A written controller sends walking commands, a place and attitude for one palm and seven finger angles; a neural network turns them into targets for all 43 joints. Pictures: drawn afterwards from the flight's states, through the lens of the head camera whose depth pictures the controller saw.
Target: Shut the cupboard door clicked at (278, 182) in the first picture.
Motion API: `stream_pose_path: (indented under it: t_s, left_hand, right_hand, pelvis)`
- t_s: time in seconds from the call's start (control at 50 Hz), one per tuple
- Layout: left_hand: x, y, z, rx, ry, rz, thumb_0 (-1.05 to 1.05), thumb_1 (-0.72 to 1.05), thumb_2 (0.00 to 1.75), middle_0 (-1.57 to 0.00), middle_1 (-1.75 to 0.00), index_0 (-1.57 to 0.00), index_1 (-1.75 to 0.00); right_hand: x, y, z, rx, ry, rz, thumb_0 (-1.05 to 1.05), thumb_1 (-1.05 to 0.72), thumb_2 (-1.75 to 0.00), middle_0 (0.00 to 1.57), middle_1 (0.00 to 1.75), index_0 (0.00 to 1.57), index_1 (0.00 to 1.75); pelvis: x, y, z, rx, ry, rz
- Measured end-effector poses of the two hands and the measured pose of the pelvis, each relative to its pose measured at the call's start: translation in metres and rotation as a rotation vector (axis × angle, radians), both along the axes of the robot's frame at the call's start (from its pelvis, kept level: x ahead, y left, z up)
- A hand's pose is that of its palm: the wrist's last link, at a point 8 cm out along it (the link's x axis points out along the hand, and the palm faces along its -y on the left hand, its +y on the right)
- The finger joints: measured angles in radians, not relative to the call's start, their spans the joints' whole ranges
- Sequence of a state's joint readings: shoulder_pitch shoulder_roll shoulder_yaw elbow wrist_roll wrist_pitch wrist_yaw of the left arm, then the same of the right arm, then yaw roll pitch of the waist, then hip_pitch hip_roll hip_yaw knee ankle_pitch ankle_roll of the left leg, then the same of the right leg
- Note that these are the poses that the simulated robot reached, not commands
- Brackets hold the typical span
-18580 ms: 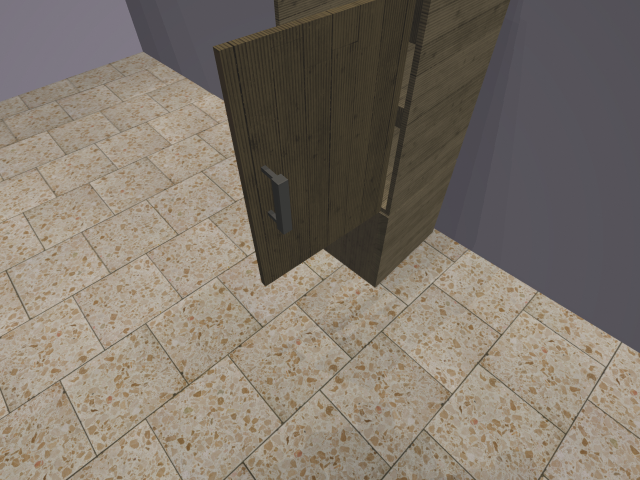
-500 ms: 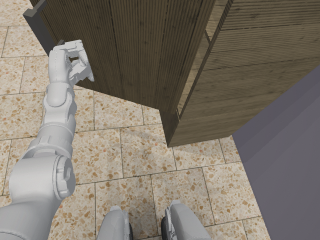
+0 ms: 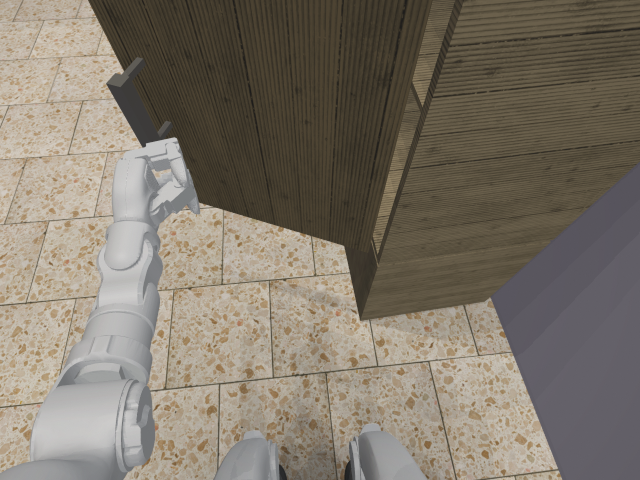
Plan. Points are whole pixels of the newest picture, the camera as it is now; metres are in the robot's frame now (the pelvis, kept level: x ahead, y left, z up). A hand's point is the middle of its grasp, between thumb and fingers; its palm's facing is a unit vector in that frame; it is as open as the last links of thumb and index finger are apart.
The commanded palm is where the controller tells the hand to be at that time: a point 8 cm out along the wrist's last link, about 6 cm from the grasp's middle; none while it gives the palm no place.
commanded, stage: draw the hand back to the body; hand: left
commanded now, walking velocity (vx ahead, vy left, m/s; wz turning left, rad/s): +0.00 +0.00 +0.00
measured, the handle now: (145, 108) +0.64 +0.23 +0.03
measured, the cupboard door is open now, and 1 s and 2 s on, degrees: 62 62 62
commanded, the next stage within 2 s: step back with the hand held close in 1.36 s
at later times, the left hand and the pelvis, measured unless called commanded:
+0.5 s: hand (69, 272) +0.32 +0.20 +0.14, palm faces +0.20 -0.95 -0.24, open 3.2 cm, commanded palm +0.27 +0.25 +0.17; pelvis +0.02 +0.00 +0.07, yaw +2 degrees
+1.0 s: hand out of the picture +0.21 +0.27 +0.24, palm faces +0.47 -0.76 -0.44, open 6.3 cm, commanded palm +0.16 +0.30 +0.25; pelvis +0.04 +0.00 +0.08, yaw +2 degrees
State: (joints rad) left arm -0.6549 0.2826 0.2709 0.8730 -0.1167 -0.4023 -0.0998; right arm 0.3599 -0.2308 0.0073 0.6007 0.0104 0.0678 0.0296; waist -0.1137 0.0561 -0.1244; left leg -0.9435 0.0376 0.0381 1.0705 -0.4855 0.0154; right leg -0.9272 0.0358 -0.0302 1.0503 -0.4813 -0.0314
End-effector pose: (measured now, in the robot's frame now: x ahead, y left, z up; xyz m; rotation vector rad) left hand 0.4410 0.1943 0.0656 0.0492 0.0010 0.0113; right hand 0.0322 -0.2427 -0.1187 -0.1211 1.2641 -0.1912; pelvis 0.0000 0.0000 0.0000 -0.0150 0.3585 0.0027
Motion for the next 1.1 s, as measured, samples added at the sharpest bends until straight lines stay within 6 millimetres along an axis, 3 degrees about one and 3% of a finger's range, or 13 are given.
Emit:
stream_pose_path:
  t_s: [0.14,0.32,0.48,0.6,0.8,1.02,1.1]
  left_hand:
    - [-0.049,0.019,0.032,-0.005,-0.024,0.017,0.02,0.90,0.90,-1.30,-1.50,-1.30,-1.50]
    - [-0.102,0.036,0.063,0.017,-0.044,-0.009,0.02,0.90,0.90,-1.27,-1.46,-1.26,-1.46]
    - [-0.151,0.054,0.089,0.181,0.041,0.174,0.02,0.89,0.90,-1.11,-1.29,-1.11,-1.29]
    - [-0.180,0.073,0.114,0.223,0.028,0.282,0.02,0.89,0.90,-0.96,-1.12,-0.95,-1.12]
    - [-0.226,0.094,0.152,0.316,-0.018,0.389,0.02,0.89,0.90,-0.69,-0.83,-0.68,-0.83]
    - [-0.276,0.110,0.194,0.466,-0.090,0.486,0.02,0.89,0.90,-0.39,-0.50,-0.38,-0.50]
    - [-0.286,0.112,0.196,0.475,-0.099,0.513,0.02,0.89,0.90,-0.30,-0.41,-0.30,-0.41]
  right_hand:
    - [0.020,-0.004,0.029,-0.017,-0.081,0.024,0.00,-0.91,-0.90,0.20,0.30,0.20,0.30]
    - [0.092,-0.014,0.065,-0.072,-0.325,0.074,0.01,-0.91,-0.90,0.20,0.30,0.20,0.30]
    - [0.159,0.010,0.104,-0.070,-0.487,0.115,0.01,-0.91,-0.90,0.20,0.30,0.20,0.30]
    - [0.189,0.035,0.122,-0.029,-0.566,0.188,0.01,-0.91,-0.90,0.20,0.30,0.20,0.30]
    - [0.195,0.052,0.119,0.030,-0.564,0.248,0.01,-0.90,-0.90,0.20,0.30,0.20,0.30]
    - [0.182,0.036,0.109,0.015,-0.533,0.225,0.01,-0.90,-0.90,0.20,0.30,0.20,0.30]
    - [0.180,0.029,0.109,0.000,-0.537,0.225,0.01,-0.90,-0.90,0.20,0.30,0.20,0.30]
  pelvis:
    - [0.006,-0.004,0.025,0.002,-0.094,0.013]
    - [0.010,-0.002,0.042,0.008,-0.193,0.021]
    - [0.016,0.000,0.064,0.019,-0.298,0.025]
    - [0.023,0.001,0.075,0.022,-0.356,0.033]
    - [0.033,0.002,0.081,0.024,-0.398,0.036]
    - [0.035,-0.001,0.081,0.024,-0.408,0.034]
    - [0.032,-0.003,0.081,0.025,-0.413,0.038]
